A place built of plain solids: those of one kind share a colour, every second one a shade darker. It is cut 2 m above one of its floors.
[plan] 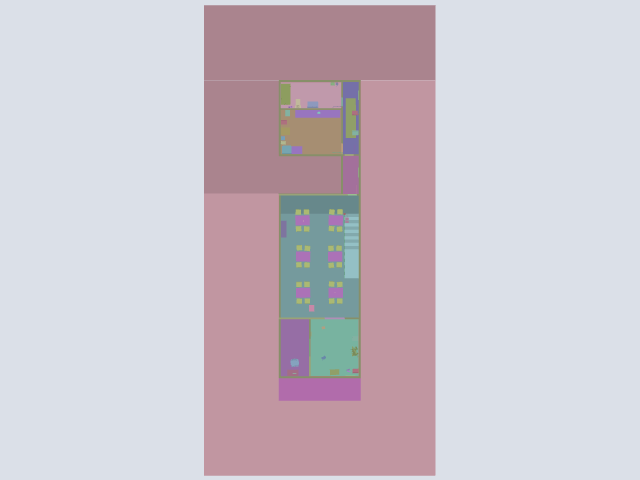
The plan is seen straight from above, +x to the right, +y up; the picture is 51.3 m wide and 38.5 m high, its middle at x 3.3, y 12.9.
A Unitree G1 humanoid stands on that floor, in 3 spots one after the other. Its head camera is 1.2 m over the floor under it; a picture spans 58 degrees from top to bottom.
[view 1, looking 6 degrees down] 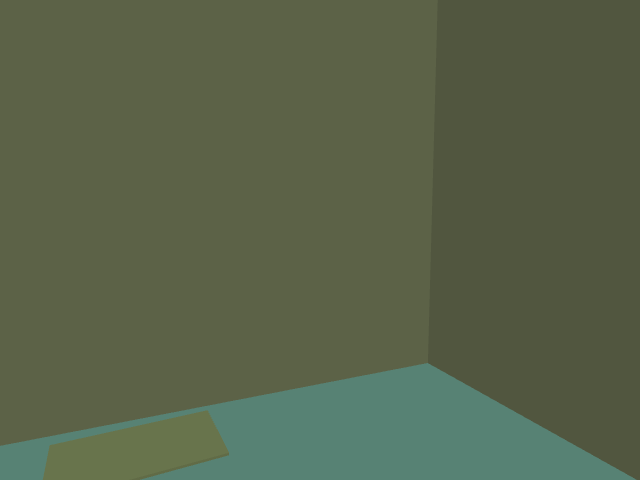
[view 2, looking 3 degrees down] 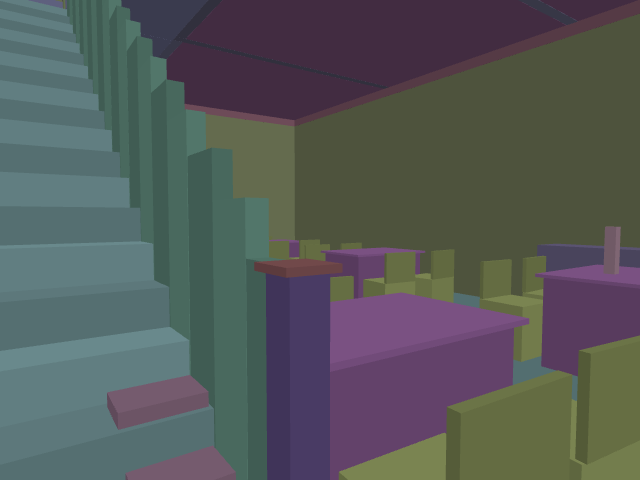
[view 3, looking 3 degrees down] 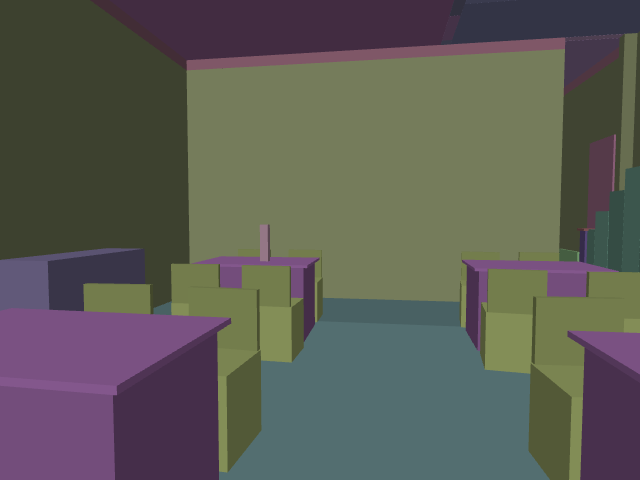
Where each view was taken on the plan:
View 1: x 4.47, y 4.40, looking -114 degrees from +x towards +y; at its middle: wall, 2.67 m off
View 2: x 5.86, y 15.91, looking -125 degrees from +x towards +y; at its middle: wall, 9.95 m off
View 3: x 3.23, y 10.12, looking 99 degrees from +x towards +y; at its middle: wall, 6.43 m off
